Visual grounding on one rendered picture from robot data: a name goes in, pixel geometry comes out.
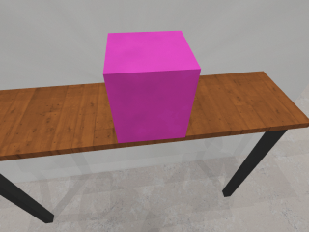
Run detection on table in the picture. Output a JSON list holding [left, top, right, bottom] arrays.
[[0, 71, 309, 224]]

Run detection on carton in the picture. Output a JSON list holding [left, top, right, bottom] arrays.
[[103, 30, 201, 143]]

